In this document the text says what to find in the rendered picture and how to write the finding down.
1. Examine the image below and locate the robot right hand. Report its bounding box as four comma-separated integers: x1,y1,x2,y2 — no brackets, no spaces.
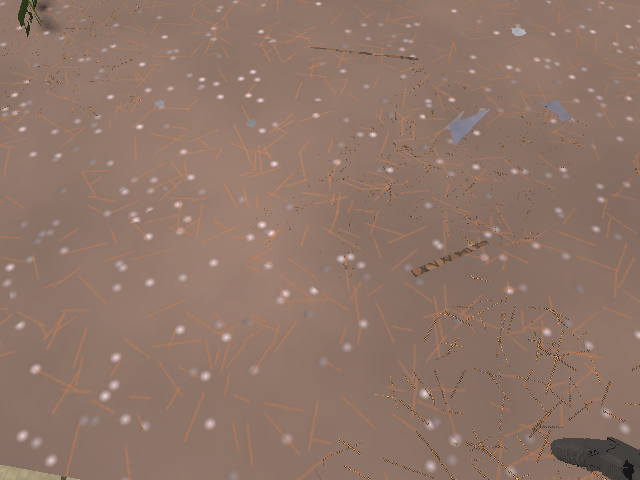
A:
551,437,640,480

